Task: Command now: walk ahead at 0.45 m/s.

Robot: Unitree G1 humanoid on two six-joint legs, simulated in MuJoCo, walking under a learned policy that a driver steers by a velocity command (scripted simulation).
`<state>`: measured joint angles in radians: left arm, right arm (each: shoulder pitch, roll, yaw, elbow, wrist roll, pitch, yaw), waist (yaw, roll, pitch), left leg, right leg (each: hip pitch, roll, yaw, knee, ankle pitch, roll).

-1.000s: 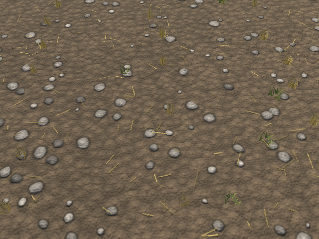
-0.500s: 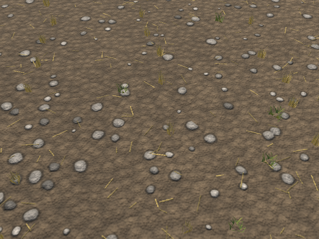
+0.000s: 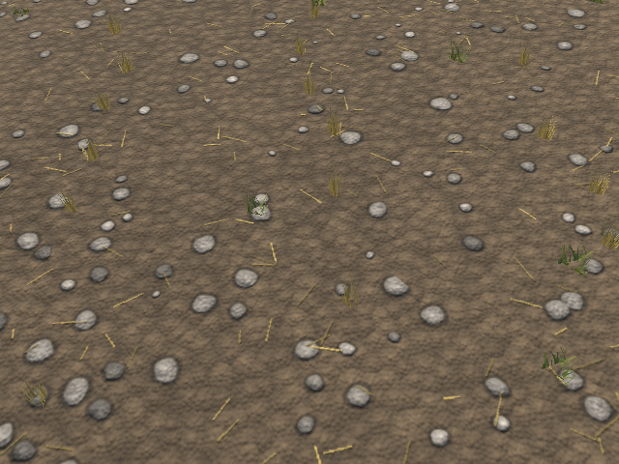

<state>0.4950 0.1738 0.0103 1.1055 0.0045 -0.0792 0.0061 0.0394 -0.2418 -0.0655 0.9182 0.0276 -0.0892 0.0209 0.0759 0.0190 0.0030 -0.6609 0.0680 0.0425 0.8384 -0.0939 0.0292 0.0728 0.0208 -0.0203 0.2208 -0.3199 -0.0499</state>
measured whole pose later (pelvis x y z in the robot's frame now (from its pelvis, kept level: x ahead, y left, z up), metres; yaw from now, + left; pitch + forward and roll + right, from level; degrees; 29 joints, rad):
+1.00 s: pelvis +0.55 -0.04 +0.01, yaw +5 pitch +1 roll -1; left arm 0.31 0.21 0.06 0.99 0.02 -0.11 -0.01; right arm 0.19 -0.28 -0.08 0.94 0.03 -0.06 -0.01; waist 0.03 0.05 0.00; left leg -0.69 0.10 -0.10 1.04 -0.13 0.05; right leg -0.10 0.04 -0.15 0.27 -0.19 -0.06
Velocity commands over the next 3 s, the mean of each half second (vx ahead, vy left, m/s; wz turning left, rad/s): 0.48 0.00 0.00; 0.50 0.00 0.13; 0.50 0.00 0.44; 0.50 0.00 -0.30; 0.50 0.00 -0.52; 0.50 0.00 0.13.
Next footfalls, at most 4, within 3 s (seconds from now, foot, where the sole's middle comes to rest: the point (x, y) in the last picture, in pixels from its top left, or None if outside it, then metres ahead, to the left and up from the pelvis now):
0.18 left None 0.29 0.13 -0.78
0.72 right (416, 434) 0.57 -0.12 -0.78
1.30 left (306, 318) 0.86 0.14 -0.78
1.84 right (347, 210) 1.23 0.05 -0.78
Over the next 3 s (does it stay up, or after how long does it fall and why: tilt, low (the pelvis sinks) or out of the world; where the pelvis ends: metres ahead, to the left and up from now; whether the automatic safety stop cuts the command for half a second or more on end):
stays up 1.64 0.09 0.00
